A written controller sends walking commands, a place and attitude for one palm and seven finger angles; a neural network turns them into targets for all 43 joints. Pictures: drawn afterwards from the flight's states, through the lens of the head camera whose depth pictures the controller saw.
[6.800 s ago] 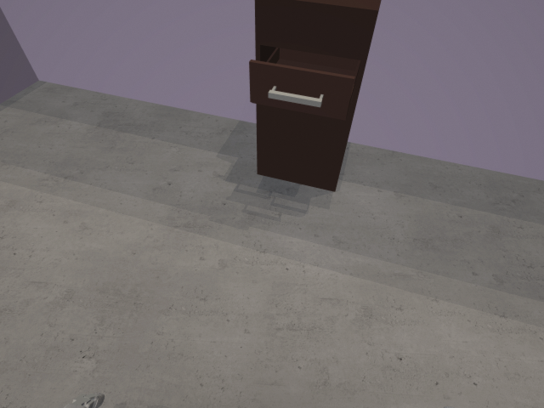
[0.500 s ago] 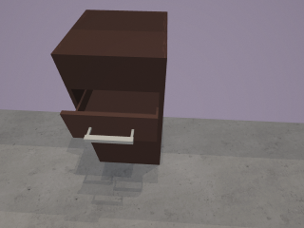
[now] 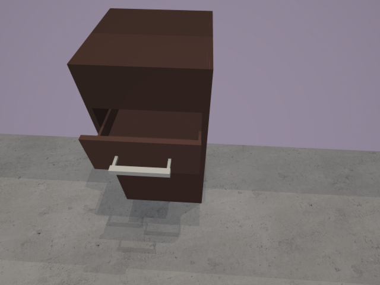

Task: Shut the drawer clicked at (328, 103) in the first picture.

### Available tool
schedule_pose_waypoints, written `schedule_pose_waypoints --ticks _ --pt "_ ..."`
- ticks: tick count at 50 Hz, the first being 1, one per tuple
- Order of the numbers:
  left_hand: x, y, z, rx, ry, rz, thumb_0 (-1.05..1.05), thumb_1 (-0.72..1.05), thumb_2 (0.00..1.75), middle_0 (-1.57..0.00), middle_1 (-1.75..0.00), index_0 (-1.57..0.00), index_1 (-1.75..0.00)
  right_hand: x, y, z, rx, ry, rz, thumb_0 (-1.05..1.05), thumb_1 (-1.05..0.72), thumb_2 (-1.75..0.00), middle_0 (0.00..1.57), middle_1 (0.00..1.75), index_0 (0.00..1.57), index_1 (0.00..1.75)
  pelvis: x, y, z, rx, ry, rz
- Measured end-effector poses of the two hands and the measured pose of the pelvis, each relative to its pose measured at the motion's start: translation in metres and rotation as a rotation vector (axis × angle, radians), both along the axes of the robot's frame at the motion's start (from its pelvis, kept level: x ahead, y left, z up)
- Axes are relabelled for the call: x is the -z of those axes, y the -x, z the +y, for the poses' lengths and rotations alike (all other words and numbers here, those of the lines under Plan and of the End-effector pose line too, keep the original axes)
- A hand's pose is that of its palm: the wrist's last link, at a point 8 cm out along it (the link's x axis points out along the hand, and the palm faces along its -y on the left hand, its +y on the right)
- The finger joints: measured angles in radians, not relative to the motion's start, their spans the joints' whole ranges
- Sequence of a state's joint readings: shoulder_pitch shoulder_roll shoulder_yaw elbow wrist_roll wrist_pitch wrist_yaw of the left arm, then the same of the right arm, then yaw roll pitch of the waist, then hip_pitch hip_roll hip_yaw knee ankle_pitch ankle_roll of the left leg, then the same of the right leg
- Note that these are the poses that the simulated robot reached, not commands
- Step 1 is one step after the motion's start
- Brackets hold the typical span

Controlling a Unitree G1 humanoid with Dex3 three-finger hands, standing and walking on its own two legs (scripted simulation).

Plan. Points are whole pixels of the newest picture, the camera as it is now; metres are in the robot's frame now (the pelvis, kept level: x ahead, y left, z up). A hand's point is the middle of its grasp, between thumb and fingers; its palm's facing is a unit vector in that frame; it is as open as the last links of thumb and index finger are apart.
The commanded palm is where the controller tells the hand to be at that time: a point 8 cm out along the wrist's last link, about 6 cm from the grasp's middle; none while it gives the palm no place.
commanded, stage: raise the hand and make a fist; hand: left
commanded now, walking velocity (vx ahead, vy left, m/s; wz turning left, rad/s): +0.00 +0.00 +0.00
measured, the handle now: (141, 165) +0.49 +0.20 -0.16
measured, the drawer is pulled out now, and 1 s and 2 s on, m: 0.14 0.14 0.14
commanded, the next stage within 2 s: bring the fist close to the handle in 1.84 s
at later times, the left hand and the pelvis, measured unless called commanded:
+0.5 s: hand (121, 274) +0.16 +0.16 -0.07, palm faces +0.03 -1.00 -0.05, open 5.2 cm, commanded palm +0.17 +0.21 -0.06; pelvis -0.07 +0.00 -0.12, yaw +3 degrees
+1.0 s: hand (134, 233) +0.24 +0.15 -0.07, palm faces -0.05 -1.00 -0.03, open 3.2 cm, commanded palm +0.23 +0.21 -0.06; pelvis -0.05 +0.02 -0.10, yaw +1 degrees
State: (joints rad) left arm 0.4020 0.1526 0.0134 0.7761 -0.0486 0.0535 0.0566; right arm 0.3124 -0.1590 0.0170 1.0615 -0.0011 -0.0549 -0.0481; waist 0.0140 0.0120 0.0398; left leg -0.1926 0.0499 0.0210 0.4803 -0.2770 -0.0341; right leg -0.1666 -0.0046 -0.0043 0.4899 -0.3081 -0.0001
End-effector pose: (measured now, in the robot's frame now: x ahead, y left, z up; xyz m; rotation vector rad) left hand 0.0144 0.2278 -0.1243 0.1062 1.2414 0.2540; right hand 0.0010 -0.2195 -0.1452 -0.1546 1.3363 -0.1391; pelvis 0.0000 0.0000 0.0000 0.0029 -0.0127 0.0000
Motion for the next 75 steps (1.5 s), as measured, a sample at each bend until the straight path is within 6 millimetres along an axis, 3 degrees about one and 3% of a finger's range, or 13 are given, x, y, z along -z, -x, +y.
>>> schedule_pose_waypoints --ticks 4,7,9,13,19,24,29,34,41,50,62,68,75 --pt "-0.065 -0.074 0.013 0.005 -0.079 -0.505 0.04 0.96 0.89 -0.23 -0.32 -0.22 -0.33 -0.012 -0.040 -0.017 -0.007 0.059 -0.301 0.02 -0.93 -0.89 0.20 0.30 0.21 0.30 0.006 0.009 0.005 -0.035 -0.006 0.022" --pt "-0.099 -0.126 0.003 0.083 -0.038 -0.859 0.03 0.95 0.89 -0.26 -0.36 -0.25 -0.36 -0.021 -0.079 -0.028 -0.053 0.096 -0.508 0.02 -0.93 -0.89 0.20 0.30 0.20 0.30 0.020 0.023 0.007 -0.047 -0.006 0.088" --pt "-0.110 -0.147 -0.011 0.150 0.036 -1.064 0.03 0.94 0.89 -0.28 -0.39 -0.28 -0.40 -0.028 -0.104 -0.033 -0.089 0.115 -0.632 0.02 -0.92 -0.89 0.20 0.30 0.20 0.30 0.033 0.031 0.006 -0.035 -0.010 0.140" --pt "-0.099 -0.153 -0.038 0.308 0.163 -1.310 0.02 0.93 0.89 -0.35 -0.46 -0.35 -0.47 -0.037 -0.148 -0.036 -0.169 0.135 -0.818 0.01 -0.92 -0.89 0.20 0.30 0.20 0.30 0.068 0.046 0.003 -0.019 -0.014 0.214" --pt "-0.044 -0.123 -0.031 0.254 0.161 -1.173 0.01 0.91 0.89 -0.47 -0.59 -0.47 -0.59 -0.026 -0.184 -0.014 -0.245 0.102 -0.918 0.01 -0.91 -0.89 0.20 0.30 0.20 0.30 0.106 0.059 0.000 -0.029 -0.002 0.250" --pt "-0.051 -0.115 -0.014 0.244 0.056 -1.201 0.02 0.90 0.89 -0.57 -0.70 -0.57 -0.70 0.006 -0.176 0.015 -0.278 0.036 -0.852 0.01 -0.91 -0.89 0.20 0.30 0.20 0.30 0.117 0.065 -0.003 -0.045 0.034 0.266" --pt "-0.064 -0.146 -0.018 0.332 0.085 -1.268 0.02 0.90 0.90 -0.67 -0.80 -0.67 -0.81 0.043 -0.139 0.030 -0.268 -0.017 -0.702 0.01 -0.91 -0.89 0.20 0.30 0.21 0.30 0.121 0.071 -0.001 -0.052 0.056 0.285" --pt "-0.057 -0.181 -0.025 0.350 0.139 -1.180 0.02 0.90 0.90 -0.77 -0.91 -0.77 -0.92 0.061 -0.094 0.023 -0.191 -0.012 -0.558 0.01 -0.91 -0.89 0.21 0.30 0.21 0.30 0.116 0.072 0.003 -0.039 0.047 0.299" --pt "-0.066 -0.199 -0.019 0.298 0.105 -1.181 0.02 0.90 0.89 -0.91 -1.06 -0.91 -1.07 0.051 -0.059 -0.007 -0.109 0.071 -0.458 0.02 -0.91 -0.89 0.21 0.30 0.21 0.30 0.103 0.062 0.010 -0.020 0.030 0.307" --pt "-0.058 -0.207 -0.021 0.311 0.113 -1.194 0.02 0.90 0.90 -1.09 -1.26 -1.09 -1.26 0.036 -0.079 -0.024 -0.124 0.139 -0.466 0.02 -0.91 -0.89 0.20 0.30 0.20 0.30 0.100 0.053 0.016 -0.020 0.030 0.318" --pt "-0.068 -0.228 -0.021 0.311 0.099 -1.220 0.02 0.90 0.90 -1.32 -1.51 -1.32 -1.51 0.033 -0.130 0.009 -0.182 0.045 -0.540 0.01 -0.91 -0.89 0.20 0.30 0.20 0.30 0.098 0.044 0.015 -0.028 0.035 0.320" --pt "-0.069 -0.239 -0.023 0.309 0.101 -1.209 0.02 0.90 0.90 -1.37 -1.57 -1.37 -1.57 0.037 -0.132 0.015 -0.185 0.016 -0.522 0.01 -0.91 -0.89 0.20 0.30 0.21 0.30 0.097 0.041 0.012 -0.029 0.033 0.318" --pt "-0.072 -0.253 -0.022 0.309 0.095 -1.220 0.02 0.90 0.90 -1.39 -1.59 -1.39 -1.59 0.042 -0.116 0.003 -0.157 0.033 -0.462 0.01 -0.91 -0.89 0.20 0.30 0.21 0.30 0.096 0.040 0.009 -0.026 0.029 0.318"
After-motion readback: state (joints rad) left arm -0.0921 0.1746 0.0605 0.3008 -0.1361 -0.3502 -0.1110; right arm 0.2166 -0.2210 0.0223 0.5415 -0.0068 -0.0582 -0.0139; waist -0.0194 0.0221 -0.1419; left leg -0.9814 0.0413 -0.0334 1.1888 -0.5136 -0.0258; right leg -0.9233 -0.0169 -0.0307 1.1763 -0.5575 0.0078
